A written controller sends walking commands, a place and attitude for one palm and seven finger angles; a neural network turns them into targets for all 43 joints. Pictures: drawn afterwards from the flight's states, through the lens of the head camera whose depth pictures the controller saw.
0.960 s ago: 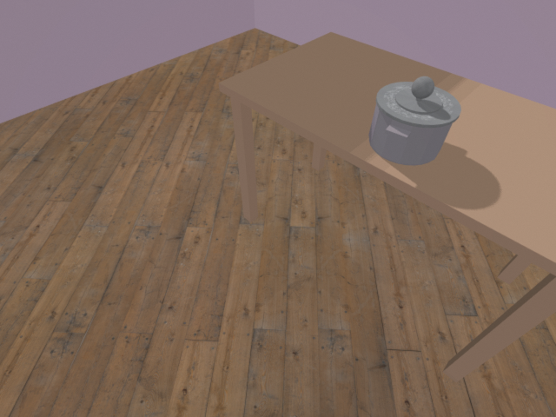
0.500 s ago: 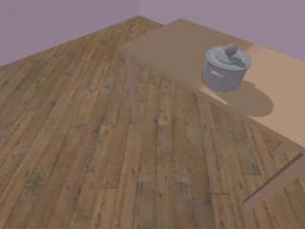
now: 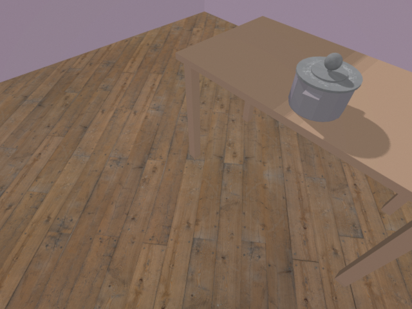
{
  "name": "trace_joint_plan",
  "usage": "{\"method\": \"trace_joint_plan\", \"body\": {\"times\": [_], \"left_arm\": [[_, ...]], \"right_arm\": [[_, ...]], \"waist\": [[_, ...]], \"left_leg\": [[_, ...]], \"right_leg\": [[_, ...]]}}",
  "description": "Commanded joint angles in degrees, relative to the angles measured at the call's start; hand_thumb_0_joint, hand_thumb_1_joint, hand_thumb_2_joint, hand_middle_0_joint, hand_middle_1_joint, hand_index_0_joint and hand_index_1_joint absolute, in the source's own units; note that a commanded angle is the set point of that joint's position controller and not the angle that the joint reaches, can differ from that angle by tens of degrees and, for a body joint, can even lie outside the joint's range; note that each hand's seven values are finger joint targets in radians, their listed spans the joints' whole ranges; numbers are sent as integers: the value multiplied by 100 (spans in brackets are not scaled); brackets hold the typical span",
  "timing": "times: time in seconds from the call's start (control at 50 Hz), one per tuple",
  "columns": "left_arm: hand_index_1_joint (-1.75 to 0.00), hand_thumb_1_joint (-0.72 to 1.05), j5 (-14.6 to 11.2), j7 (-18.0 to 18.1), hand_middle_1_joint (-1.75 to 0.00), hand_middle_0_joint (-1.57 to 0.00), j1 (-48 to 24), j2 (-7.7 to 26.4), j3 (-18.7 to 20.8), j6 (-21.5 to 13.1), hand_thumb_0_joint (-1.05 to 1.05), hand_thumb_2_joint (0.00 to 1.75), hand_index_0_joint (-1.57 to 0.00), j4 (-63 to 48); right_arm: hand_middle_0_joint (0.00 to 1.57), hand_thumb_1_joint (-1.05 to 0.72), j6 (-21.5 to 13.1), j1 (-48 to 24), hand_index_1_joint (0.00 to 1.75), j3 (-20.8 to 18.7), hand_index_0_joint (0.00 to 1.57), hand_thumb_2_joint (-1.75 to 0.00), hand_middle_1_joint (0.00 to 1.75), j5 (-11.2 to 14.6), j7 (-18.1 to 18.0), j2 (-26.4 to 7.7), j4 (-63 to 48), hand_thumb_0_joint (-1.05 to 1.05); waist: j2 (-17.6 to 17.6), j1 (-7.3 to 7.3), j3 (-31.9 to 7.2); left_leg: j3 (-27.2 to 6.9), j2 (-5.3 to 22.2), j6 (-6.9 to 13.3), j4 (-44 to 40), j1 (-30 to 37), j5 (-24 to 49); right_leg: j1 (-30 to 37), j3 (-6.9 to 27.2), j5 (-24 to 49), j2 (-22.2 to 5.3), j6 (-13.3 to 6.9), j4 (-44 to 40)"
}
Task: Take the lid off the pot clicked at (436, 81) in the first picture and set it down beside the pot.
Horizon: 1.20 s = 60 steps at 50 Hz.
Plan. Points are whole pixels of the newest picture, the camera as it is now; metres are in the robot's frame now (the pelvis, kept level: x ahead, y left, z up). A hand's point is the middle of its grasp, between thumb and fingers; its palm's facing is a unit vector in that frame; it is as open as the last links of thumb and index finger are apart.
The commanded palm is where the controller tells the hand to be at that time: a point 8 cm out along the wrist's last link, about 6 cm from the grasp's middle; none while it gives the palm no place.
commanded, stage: walk to a spot facing it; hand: left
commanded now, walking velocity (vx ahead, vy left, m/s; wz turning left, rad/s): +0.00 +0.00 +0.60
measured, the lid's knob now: (333, 61) +0.78 -0.34 +0.09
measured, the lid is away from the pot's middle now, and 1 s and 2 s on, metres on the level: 0.00 0.00 0.00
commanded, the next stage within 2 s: turn to face it in 0.86 s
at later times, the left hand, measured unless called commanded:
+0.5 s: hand out of the picture +0.02 +0.24 -0.16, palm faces +0.28 -0.93 -0.25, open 7.4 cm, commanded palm none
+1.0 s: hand out of the picture -0.08 +0.16 -0.18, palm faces +0.65 -0.73 -0.20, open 7.4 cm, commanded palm none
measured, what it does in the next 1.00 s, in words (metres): walks ahead, turning left: right foot, then left foot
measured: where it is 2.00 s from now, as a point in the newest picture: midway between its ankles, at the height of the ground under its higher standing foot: outside the picture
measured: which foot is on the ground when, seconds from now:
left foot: down 0.00-0.56, up 0.58-0.98, down 1.00-1.00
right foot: down 0.00-0.14, up 0.16-0.54, down 0.56-1.00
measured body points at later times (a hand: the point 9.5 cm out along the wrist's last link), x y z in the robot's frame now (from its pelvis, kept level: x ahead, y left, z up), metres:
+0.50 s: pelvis +0.01 +0.02 +0.00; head +0.03 +0.02 +0.45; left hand +0.00 +0.29 -0.14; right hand +0.09 -0.22 -0.15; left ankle +0.01 +0.12 -0.74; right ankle +0.04 -0.11 -0.71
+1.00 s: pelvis +0.09 +0.07 -0.02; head +0.13 +0.12 +0.42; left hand -0.11 +0.20 -0.17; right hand +0.38 -0.03 -0.14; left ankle +0.11 +0.16 -0.74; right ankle +0.06 -0.10 -0.72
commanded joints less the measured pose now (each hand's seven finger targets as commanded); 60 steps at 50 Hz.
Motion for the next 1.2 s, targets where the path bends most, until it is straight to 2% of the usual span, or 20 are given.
{"method": "trace_joint_plan", "body": {"times": [0.0, 0.08, 0.12, 0.14, 0.22, 0.4, 0.5, 0.52, 0.54, 0.56, 0.62, 0.68, 0.82, 0.9, 0.94, 0.96, 0.98, 1.0, 1.08, 1.18], "left_arm": [[-30, 90, 93, 138, -30, -20, 415, 1200, 361, -73, 0, 90, -20, -515], [-30, 90, 35, 106, -30, -20, 144, 1036, 401, -49, 0, 90, -20, -752], [-30, 90, 21, 45, -30, -20, -28, 463, 283, 26, 0, 90, -20, -1151], [-30, 90, 48, 81, -30, -20, -147, 522, 318, 75, 0, 90, -20, -1133], [-30, 90, 62, -25, -30, -20, 311, 382, 392, 29, 0, 90, -20, -753], [-30, 90, 54, -112, -30, -20, 196, 112, 351, -104, 0, 90, -20, -988], [-30, 90, 54, -97, -30, -20, 1385, 143, 408, -228, 0, 90, -20, -719], [-30, 90, 128, -33, -30, -20, 1810, 574, 507, -300, 0, 90, -20, -682], [-30, 90, 129, 36, -30, -20, 1950, 1005, 547, -304, 0, 90, -20, -695], [-30, 90, 24, 57, -30, -20, 1720, 917, 504, -303, 0, 90, -20, -743], [-30, 90, 33, 58, -30, -20, 900, 270, 339, -451, 0, 90, -20, -820], [-30, 90, 43, 77, -30, -20, 1378, 118, 250, -520, 0, 90, -20, -626], [-30, 90, 100, 160, -30, -20, 2044, 332, 270, -375, 0, 90, -20, -435], [-30, 90, 107, 142, -30, -20, 1852, 684, 385, -324, 0, 90, -20, -565], [-30, 90, 51, 115, -30, -20, 1679, 726, 403, -314, 0, 90, -20, -651], [-30, 90, -55, 37, -30, -20, 1766, 370, 335, -320, 0, 90, -20, -764], [-30, 90, -41, 94, -30, -20, 1785, 154, 268, -298, 0, 90, -20, -892], [-30, 90, -34, 176, -30, -20, 1656, 235, 268, -237, 0, 90, -20, -728], [-30, 90, 50, 106, -30, -20, 1855, -157, 202, -17, 0, 90, -20, -65], [-30, 90, 77, 49, -30, -20, 1792, -135, 341, 196, 0, 90, -20, -12]], "right_arm": [[20, -90, -21, -117, 30, -275, 20, -90, 30, 8, -5, -495, -696, 0], [20, -90, -88, 738, 30, -324, 20, -90, 30, 3, 77, -354, -667, 0], [20, -90, -128, 1205, 30, -555, 20, -90, 30, -35, 43, -1262, -762, 0], [20, -90, -110, 1234, 30, -549, 20, -90, 30, -25, 1, -1149, -712, 0], [20, -90, -178, 438, 30, -426, 20, -90, 30, -22, -66, -676, -956, 0], [20, -90, -198, 898, 30, -556, 20, -90, 30, -57, -50, -746, -872, 0], [20, -90, -156, 376, 30, -576, 20, -90, 30, -39, -26, -671, -1067, 0], [20, -90, -151, 311, 30, -523, 20, -90, 30, 14, 11, -304, -1165, 0], [20, -90, -211, 256, 30, -443, 20, -90, 30, -17, 20, 70, -1377, 0], [20, -90, -208, 24, 30, -532, 20, -90, 30, -148, 65, -310, -1417, 0], [20, -90, -89, 263, 30, -526, 20, -90, 30, -121, 251, -140, -1136, 0], [20, -90, -29, 161, 30, -437, 20, -90, 30, -64, 266, 83, -1077, 0], [20, -90, 50, -966, 30, -258, 20, -90, 30, -54, 303, 231, -1456, 0], [20, -90, -32, -574, 30, -262, 20, -90, 30, -64, 213, 50, -1440, 0], [20, -90, -106, 481, 30, -387, 20, -90, 30, -114, 131, -366, -1227, 0], [20, -90, -151, 863, 30, -540, 20, -90, 30, -131, 71, -1000, -1136, 0], [20, -90, -164, 1135, 30, -552, 20, -90, 30, 55, 52, -1324, -1130, 0], [20, -90, -223, 943, 30, -471, 20, -90, 30, 103, -14, -1004, -1144, 0], [20, -90, -356, -236, 30, -170, 20, -90, 30, 52, -148, -82, -1110, 0], [20, -90, -255, -186, 30, -233, 20, -90, 30, 50, -166, -14, -996, 0]], "waist": [[-1229, 245, -186], [-562, -232, -476], [1716, -402, -372], [886, -416, -413], [520, 30, -251], [620, -203, -133], [423, 379, -298], [-702, 603, -331], [-2113, 668, -6], [-1084, 465, 295], [-816, -66, 581], [-844, 10, 338], [-1302, 355, 342], [-1282, 107, -164], [-890, -453, -939], [505, -570, -1531], [786, -523, -2164], [69, -473, -2016], [452, 207, -299], [419, 244, 24]], "left_leg": [[354, 285, -87, 1884, -971, -1448], [543, 353, -54, -162, 519, 330], [-2618, 2292, 1155, -1508, 766, 1881], [-2656, 2232, 1321, -1637, 381, 529], [-1662, 1304, 884, -1722, -84, -725], [-2443, 1197, 1178, -1842, 108, -1916], [-2091, 533, 826, -857, -1408, -1918], [-1304, -23, 449, 495, -2781, -2031], [-32, -536, 60, 2303, -3890, -1923], [-245, -34, 88, 3100, -3604, -1495], [2, 342, -40, 3813, -2889, -254], [371, 256, -153, 3792, -2753, 11], [915, 210, -64, 2146, -2286, -36], [1420, -266, 170, 922, -911, -244], [1042, 42, 391, -267, 1164, 1107], [-1015, 1833, 1174, -210, 2895, 3747], [-1722, 2838, 1786, -245, 3060, 5869], [-1227, 2736, 1643, -418, 2563, 5449], [132, 1610, 781, -1269, 268, 3332], [424, 1695, 792, -1673, 42, 1531]], "right_leg": [[301, 1231, 2183, -2215, -1158, -777], [-407, 6, 2043, -1636, -373, 769], [-2097, -168, -2206, -233, 368, 3081], [-2062, 406, -1913, -318, 229, 3691], [-1970, 500, -483, -423, 315, 3709], [-1743, 286, -946, -67, 295, 1885], [876, 100, -402, 187, 169, -246], [2087, 1209, -1364, -799, -103, -1297], [2143, 3321, -2780, -2567, -620, -2170], [1131, 3130, -2762, -2719, -774, -2235], [82, 1342, -956, -1839, -542, -2028], [693, 90, 2514, -1512, -490, -1281], [1206, -554, 4462, -1547, -392, -692], [1287, -810, 5867, -1691, -358, 390], [381, -915, 4582, -1629, -62, 2345], [-1586, -738, -153, -692, 277, 4041], [-2055, -12, -2199, -435, 277, 4952], [-2014, 450, -1796, -506, 271, 5128], [-1375, 564, -638, -597, 363, 4151], [-1549, 485, -306, -368, 416, 3868]]}}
